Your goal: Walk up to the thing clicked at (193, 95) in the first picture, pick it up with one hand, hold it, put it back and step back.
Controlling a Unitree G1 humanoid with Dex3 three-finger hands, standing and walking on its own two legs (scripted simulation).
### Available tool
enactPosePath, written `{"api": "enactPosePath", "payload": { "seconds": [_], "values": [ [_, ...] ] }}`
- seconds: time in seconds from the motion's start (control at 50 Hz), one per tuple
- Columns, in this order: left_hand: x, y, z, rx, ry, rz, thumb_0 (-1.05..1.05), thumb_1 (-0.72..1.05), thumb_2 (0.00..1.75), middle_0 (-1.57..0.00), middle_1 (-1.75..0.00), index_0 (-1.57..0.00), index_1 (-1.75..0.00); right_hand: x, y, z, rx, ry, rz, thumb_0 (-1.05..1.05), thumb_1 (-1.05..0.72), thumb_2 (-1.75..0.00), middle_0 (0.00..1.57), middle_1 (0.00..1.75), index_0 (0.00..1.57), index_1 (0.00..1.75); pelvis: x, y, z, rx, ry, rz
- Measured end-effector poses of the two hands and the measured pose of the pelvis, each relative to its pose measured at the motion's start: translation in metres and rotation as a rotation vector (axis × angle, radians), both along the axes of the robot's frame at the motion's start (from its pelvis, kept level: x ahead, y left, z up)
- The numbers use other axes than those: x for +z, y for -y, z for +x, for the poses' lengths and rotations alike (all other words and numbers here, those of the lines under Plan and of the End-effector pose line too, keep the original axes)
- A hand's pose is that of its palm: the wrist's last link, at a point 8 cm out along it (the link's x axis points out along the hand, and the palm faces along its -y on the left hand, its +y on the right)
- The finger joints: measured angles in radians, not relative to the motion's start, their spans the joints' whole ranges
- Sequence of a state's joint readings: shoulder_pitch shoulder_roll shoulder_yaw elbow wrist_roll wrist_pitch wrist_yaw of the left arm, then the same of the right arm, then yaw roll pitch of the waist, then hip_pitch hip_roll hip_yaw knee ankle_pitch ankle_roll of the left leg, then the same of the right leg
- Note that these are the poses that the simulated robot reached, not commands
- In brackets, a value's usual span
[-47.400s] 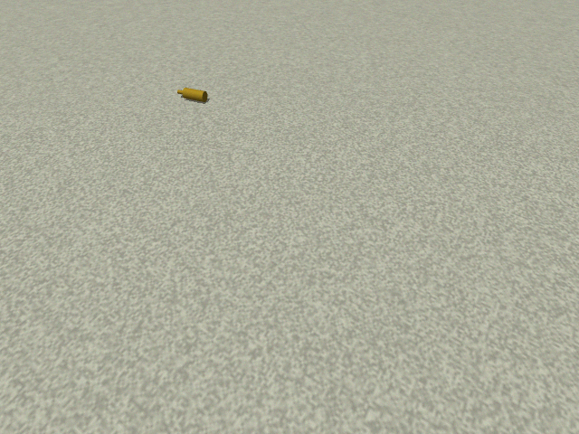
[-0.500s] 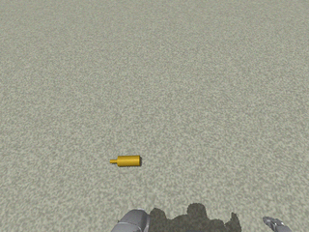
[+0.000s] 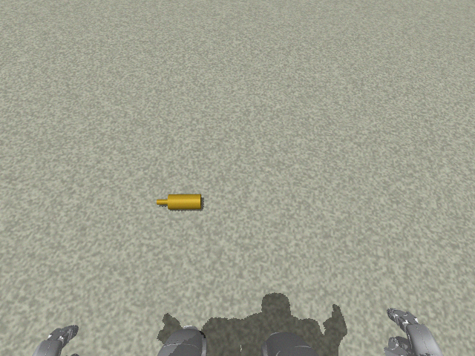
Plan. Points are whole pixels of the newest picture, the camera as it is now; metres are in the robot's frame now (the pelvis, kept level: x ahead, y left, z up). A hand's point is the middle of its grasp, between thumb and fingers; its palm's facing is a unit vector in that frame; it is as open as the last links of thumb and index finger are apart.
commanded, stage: step back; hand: left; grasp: from above
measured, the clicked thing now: (179, 201) +0.74 +0.25 -0.73
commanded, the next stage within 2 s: stand in 1.88 s
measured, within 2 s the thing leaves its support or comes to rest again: neither
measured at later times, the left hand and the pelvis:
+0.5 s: hand out of the picture -0.06 +0.26 -0.15, palm faces +0.07 -0.92 -0.38, open 7.4 cm; pelvis -0.18 -0.02 +0.00, yaw +5 degrees
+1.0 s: hand out of the picture -0.30 +0.22 -0.13, palm faces +0.08 -0.90 -0.42, open 7.4 cm; pelvis -0.31 -0.06 +0.00, yaw +3 degrees
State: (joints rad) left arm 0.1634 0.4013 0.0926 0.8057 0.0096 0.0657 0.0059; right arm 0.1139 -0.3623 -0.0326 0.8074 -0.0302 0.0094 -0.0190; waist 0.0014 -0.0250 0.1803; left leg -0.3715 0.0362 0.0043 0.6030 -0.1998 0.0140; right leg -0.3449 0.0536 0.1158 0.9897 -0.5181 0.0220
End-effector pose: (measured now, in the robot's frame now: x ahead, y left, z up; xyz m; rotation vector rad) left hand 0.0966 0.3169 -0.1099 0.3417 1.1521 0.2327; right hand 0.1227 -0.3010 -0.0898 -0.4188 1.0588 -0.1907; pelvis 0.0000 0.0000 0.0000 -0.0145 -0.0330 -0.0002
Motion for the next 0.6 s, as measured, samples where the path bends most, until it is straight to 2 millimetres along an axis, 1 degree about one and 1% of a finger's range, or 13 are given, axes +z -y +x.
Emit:
{"api": "enactPosePath", "payload": {
  "seconds": [0.06,0.1,0.16,0.22,0.32,0.4,0.44,0.52,0.6],
  "values": [
    [-0.002,0.009,-0.028,-0.011,-0.014,0.019,0.01,0.91,0.90,-0.20,-0.30,-0.21,-0.30,-0.010,0.016,-0.016,-0.004,0.027,0.011,0.00,-0.90,-0.90,0.20,0.30,0.21,0.30,-0.009,0.012,-0.024,-0.021,0.000,0.009],
    [-0.001,0.018,-0.051,-0.010,-0.026,0.029,0.01,0.91,0.90,-0.20,-0.30,-0.21,-0.30,-0.019,0.028,-0.031,-0.018,0.031,0.020,0.00,-0.90,-0.90,0.20,0.30,0.21,0.30,-0.013,0.018,-0.040,-0.012,0.013,-0.017],
    [0.008,0.028,-0.085,0.001,-0.042,0.029,0.01,0.91,0.90,-0.21,-0.30,-0.21,-0.30,-0.021,0.037,-0.059,-0.047,-0.003,0.028,0.00,-0.90,-0.90,0.20,0.30,0.21,0.30,-0.007,0.025,-0.059,-0.011,0.014,0.021],
    [0.016,0.032,-0.109,0.018,-0.044,0.039,0.01,0.90,0.90,-0.21,-0.30,-0.21,-0.30,-0.021,0.041,-0.089,-0.048,-0.038,0.033,0.00,-0.90,-0.90,0.20,0.30,0.21,0.30,-0.001,0.026,-0.075,0.002,0.009,0.040],
    [0.020,0.029,-0.127,0.019,0.020,0.057,0.01,0.90,0.90,-0.21,-0.30,-0.21,-0.30,-0.024,0.041,-0.140,-0.027,-0.120,0.018,0.00,-0.90,-0.90,0.20,0.30,0.21,0.30,-0.001,0.027,-0.108,0.044,0.004,0.038],
    [0.009,0.019,-0.141,0.025,0.088,0.044,0.01,0.90,0.90,-0.21,-0.30,-0.21,-0.30,-0.029,0.032,-0.174,0.001,-0.156,0.000,0.01,-0.90,-0.90,0.20,0.30,0.21,0.30,-0.011,0.022,-0.140,0.090,0.009,0.027],
    [0.003,0.017,-0.151,0.033,0.096,0.030,0.01,0.90,0.90,-0.21,-0.30,-0.21,-0.30,-0.027,0.026,-0.191,0.005,-0.163,0.004,0.01,-0.90,-0.90,0.20,0.29,0.21,0.30,-0.011,0.021,-0.158,0.078,0.027,0.053],
    [0.003,0.021,-0.178,0.047,0.074,0.000,0.01,0.90,0.90,-0.21,-0.30,-0.21,-0.30,-0.014,0.021,-0.217,0.013,-0.138,0.008,0.01,-0.90,-0.90,0.20,0.30,0.21,0.30,-0.002,0.022,-0.186,0.078,0.026,0.008],
    [0.003,0.028,-0.214,0.044,0.054,-0.014,0.01,0.91,0.90,-0.21,-0.30,-0.21,-0.30,-0.002,0.026,-0.231,0.016,-0.090,-0.005,0.01,-0.90,-0.90,0.20,0.30,0.21,0.30,0.002,0.027,-0.214,0.054,0.012,-0.007]
  ]
}}
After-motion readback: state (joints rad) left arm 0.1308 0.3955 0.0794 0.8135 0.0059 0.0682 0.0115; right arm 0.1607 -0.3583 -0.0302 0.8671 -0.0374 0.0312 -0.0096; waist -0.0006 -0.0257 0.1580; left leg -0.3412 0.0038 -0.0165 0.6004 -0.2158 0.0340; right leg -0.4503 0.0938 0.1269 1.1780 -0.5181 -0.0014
